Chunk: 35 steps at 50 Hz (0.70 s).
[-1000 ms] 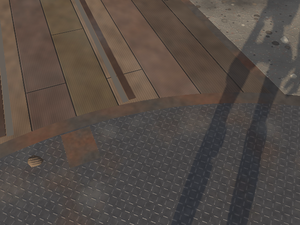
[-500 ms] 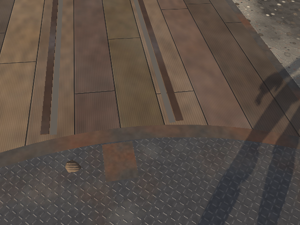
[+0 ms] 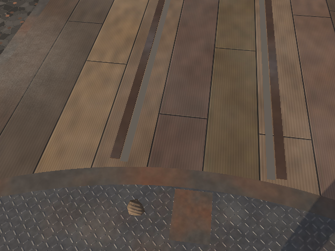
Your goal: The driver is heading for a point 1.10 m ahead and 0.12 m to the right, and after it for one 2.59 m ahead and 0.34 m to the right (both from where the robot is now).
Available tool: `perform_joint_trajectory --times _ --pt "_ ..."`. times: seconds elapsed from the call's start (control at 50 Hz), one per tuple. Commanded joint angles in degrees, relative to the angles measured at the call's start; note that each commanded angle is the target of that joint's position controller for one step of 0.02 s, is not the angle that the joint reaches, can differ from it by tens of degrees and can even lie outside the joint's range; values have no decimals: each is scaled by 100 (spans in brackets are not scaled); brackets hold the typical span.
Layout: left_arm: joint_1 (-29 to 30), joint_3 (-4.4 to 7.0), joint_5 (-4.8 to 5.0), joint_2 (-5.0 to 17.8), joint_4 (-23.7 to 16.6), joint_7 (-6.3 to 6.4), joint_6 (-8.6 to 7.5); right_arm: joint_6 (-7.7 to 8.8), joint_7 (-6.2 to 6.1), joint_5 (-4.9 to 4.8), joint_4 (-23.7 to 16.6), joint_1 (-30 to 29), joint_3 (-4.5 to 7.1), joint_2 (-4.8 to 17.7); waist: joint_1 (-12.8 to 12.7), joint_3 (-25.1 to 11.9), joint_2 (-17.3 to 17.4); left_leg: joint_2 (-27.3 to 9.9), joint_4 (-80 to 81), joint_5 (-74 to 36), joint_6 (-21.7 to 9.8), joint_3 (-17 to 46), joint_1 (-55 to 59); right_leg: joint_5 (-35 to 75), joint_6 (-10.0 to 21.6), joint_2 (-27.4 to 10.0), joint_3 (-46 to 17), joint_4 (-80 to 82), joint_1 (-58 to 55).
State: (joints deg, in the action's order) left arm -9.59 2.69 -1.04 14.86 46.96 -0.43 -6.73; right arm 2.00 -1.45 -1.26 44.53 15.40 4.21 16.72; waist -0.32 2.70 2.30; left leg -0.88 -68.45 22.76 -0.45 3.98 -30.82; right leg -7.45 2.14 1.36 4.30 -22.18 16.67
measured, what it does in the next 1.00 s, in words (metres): walks ahead, turning right: left foot, then right foot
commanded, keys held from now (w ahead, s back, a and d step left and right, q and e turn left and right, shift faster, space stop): no key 0.28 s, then e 0.60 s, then no key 0.12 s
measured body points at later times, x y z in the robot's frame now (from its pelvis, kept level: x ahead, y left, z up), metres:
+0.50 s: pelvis +0.11 +0.04 +0.00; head +0.14 +0.05 +0.45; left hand +0.20 +0.31 -0.14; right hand +0.29 -0.20 -0.10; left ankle +0.17 +0.14 -0.74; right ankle +0.10 -0.11 -0.69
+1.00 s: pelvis +0.11 -0.01 +0.01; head +0.13 -0.06 +0.46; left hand +0.30 +0.23 -0.08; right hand +0.18 -0.33 -0.12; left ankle +0.17 +0.16 -0.67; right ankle +0.09 -0.08 -0.74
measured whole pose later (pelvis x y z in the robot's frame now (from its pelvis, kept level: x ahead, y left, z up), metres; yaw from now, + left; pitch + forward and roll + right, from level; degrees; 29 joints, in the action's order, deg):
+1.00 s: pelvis +0.11 -0.01 +0.01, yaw -16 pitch +3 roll +3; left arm -12.6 2.9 0.3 15.6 41.6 2.0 0.4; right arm -0.7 -3.7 -0.1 44.9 6.4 5.4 16.9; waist -0.3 1.0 1.6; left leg -0.2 -55.1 16.1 4.6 4.1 -30.9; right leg -11.4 4.3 3.2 -5.5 -23.7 14.5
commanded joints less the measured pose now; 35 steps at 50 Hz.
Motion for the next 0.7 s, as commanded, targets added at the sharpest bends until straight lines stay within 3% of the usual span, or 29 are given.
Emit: perform_joint_trajectory --times 0.02,0.06,0.12,0.18,0.24,0.26,0.28,0.3,0.32,0.34,0.36,0.4,0.44,0.48,0.52,0.58,0.62,0.66,0.68,0.7 --pt "64 144 -1 674 -131 -7 -95 -55 -17 30 -422 478 -15 -45 226 -449 -725 -312 604 -386 108 98 -188 3497 1236 -1602 -918 929 -404" --pt "111 184 47 818 -87 37 -38 -47 17 86 -550 278 -59 -60 226 -669 -602 -321 1336 -931 111 45 -61 3660 1265 -1595 -648 903 -558" --pt "153 184 135 923 -35 76 90 -22 120 95 -682 -170 -101 -9 90 -809 -671 -223 2402 -1765 104 -214 514 3257 1109 -1420 -260 845 -524" --pt "-74 196 206 1052 115 52 192 -30 172 112 -889 -592 -68 163 -43 -761 -763 -144 3050 -1653 14 -258 634 2760 988 -1548 -412 545 -846" --pt "-127 161 306 1011 203 66 287 2 184 149 -908 -454 9 273 118 -779 -757 75 4285 -2130 -287 -432 1385 1859 631 -1376 -501 -224 -875" --pt "-396 83 224 771 261 60 274 1 127 184 -864 -255 109 603 112 -965 -369 -262 4524 -3456 -455 -64 2088 1269 322 -1031 -309 -761 -605" --pt "-736 -59 -16 401 181 26 223 -36 59 316 -983 -86 183 1050 -86 -1487 636 -1461 4134 -5636 -1002 1160 3284 -822 -75 -502 81 -1917 348" --pt "-1001 -202 -116 74 300 -36 260 -89 31 332 -1064 -78 -36 545 -126 -1759 1133 -2140 4015 -6762 -1629 1774 3719 -3418 -346 -327 -337 -2847 1082" --pt "-1038 -148 157 354 323 -42 355 -87 96 292 -826 158 -49 358 69 -2043 1163 -2254 4546 -4613 -1970 1920 3345 -3336 -410 -450 -603 -3169 1209" --pt "-538 -46 258 658 272 23 477 -53 122 255 -815 -89 -37 321 130 -1442 637 -1834 4823 -3338 -1681 1709 2904 -2981 -472 -578 -669 -3413 1338" --pt "-308 14 226 741 246 91 602 -19 119 242 -814 -482 -53 319 59 -1080 465 -1679 4960 -2866 -1437 1386 2410 -2660 -516 -630 -741 -3415 1345" --pt "-516 61 148 698 355 197 770 16 77 289 -833 -1023 -21 429 -216 -839 447 -1393 5085 -2939 -1245 670 1531 -2177 -650 -548 -685 -3382 727" --pt "-589 93 169 632 328 253 793 -14 -13 280 -763 -1023 54 558 -203 -842 515 -1338 5105 -2866 -1291 323 1455 -1934 -686 -411 -457 -3440 660" --pt "-419 111 191 558 198 271 816 -53 -97 240 -666 -901 68 514 -72 -832 459 -1474 5126 -2635 -1392 269 1633 -1876 -653 -434 -428 -3416 848" --pt "-230 99 192 450 41 258 848 -88 -165 223 -579 -869 89 499 21 -797 470 -1604 5178 -2279 -1442 254 1773 -1819 -579 -505 -411 -3182 944" --pt "-168 123 188 465 -117 184 871 -142 -207 204 -496 -947 136 562 48 -832 536 -1696 5131 -2192 -1409 123 1873 -1740 -440 -474 -256 -2721 724" --pt "-276 149 185 500 -186 103 875 -172 -211 139 -453 -1036 174 651 -39 -884 602 -1753 4956 -2363 -1294 27 1929 -1574 -293 -423 -135 -2228 439" --pt "-714 193 157 501 -89 17 876 -226 -219 11 -410 -1193 197 675 -307 -937 500 -1588 4478 -2186 -936 -307 1753 -776 -26 -214 101 -1103 -243" --pt "-865 250 96 638 -61 5 881 -259 -209 -35 -295 -984 183 534 -319 -761 128 -1294 3873 -1581 -521 -650 1372 -243 192 -210 -180 -400 -582" --pt "-879 401 61 1241 -189 90 877 -283 -168 117 -340 -807 120 212 -89 -565 -1363 -589 2216 -139 127 -1347 88 1035 692 -1464 -2084 245 -1135"
Keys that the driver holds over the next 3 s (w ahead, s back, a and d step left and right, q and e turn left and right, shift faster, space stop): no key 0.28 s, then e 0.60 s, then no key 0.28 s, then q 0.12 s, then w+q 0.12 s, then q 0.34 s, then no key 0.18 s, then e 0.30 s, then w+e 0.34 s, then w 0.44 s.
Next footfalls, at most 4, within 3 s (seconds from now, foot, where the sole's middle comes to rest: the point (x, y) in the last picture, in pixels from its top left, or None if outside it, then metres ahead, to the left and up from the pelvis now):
0.26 left None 0.21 0.14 -0.78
0.68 right None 0.13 -0.09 -0.78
1.20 left None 0.21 0.12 -0.78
1.82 left None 0.31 0.14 -0.78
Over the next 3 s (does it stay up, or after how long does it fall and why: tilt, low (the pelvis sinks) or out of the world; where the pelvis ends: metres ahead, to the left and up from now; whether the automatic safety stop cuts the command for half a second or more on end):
stays up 0.47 0.00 0.00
